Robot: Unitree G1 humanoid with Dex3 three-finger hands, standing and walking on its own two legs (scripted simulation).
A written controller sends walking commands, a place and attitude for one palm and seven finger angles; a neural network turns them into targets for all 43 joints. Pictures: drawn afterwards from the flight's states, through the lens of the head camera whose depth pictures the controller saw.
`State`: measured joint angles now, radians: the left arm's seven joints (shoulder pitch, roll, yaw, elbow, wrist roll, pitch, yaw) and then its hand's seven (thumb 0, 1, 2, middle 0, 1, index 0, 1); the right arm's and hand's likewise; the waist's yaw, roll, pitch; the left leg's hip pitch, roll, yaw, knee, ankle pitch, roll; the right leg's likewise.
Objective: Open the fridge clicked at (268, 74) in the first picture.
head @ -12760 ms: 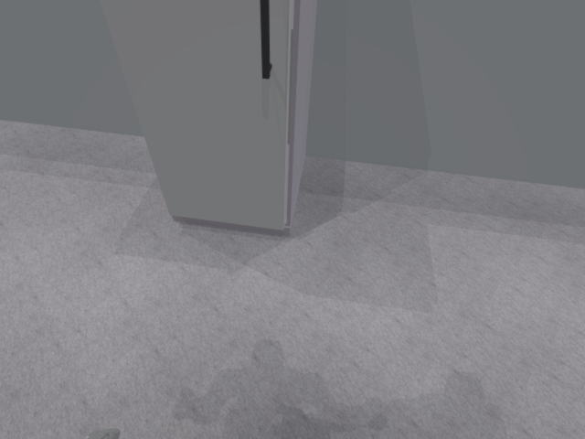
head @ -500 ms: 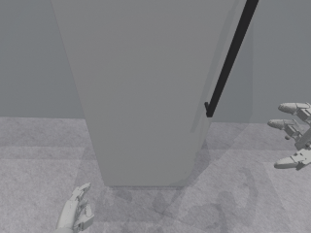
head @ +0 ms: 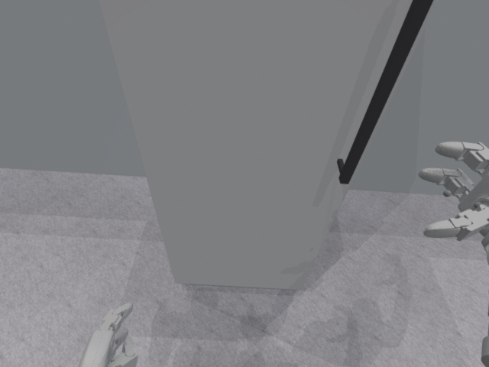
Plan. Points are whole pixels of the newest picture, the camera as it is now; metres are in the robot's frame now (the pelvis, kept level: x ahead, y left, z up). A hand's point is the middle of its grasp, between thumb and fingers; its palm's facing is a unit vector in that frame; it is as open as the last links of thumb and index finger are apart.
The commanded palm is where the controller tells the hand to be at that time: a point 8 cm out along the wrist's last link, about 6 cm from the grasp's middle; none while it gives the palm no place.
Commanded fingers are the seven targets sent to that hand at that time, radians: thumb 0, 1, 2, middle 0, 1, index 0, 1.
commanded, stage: move the hooked fingers beside the handle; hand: right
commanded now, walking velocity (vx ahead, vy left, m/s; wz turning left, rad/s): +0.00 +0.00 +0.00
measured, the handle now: (380, 81) +0.51 -0.19 +0.24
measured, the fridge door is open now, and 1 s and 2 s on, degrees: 0 0 0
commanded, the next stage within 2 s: feel for the door with the fingertips in 1.76 s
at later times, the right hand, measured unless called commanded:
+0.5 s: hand (421, 160) +0.41 -0.26 +0.16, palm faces +0.02 +1.00 -0.01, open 13.9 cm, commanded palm +0.38 -0.31 +0.16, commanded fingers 0.00 0.50 -0.30 0.30 1.20 0.30 1.20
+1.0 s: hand (403, 141) +0.45 -0.25 +0.17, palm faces +0.02 +1.00 -0.01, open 13.9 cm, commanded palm +0.43 -0.30 +0.16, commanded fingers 0.00 0.50 -0.30 0.30 1.20 0.30 1.20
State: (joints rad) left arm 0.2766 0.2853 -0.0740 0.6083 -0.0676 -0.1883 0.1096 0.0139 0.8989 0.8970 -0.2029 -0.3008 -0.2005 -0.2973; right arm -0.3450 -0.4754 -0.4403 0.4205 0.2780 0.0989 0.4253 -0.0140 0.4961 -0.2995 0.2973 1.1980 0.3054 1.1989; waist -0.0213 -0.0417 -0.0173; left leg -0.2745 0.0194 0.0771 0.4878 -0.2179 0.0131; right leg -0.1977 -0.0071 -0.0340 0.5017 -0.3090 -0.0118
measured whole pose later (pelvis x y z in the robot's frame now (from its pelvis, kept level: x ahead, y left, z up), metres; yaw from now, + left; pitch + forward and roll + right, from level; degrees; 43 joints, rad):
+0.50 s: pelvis +0.01 -0.01 +0.00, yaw +1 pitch +5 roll +1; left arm 0.34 0.30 -0.06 0.61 -0.06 -0.14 0.09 0.01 0.90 0.90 -0.20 -0.30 -0.20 -0.30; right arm -0.60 -0.53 -0.43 0.74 0.23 -0.01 0.43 -0.01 0.50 -0.30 0.30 1.20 0.30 1.20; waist 0.03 -0.03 -0.04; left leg -0.37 0.02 0.06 0.52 -0.22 0.01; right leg -0.29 -0.01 -0.05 0.54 -0.33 -0.02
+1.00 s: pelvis +0.01 -0.01 -0.01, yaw +1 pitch +7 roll +1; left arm 0.36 0.30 -0.06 0.63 -0.05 -0.09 0.08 0.01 0.90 0.90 -0.20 -0.30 -0.20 -0.30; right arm -0.79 -0.55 -0.40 0.95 0.18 -0.08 0.38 -0.01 0.50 -0.30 0.30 1.20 0.30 1.20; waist 0.06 -0.02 -0.05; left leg -0.43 0.02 0.06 0.53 -0.23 0.00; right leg -0.36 -0.01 -0.05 0.57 -0.34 -0.02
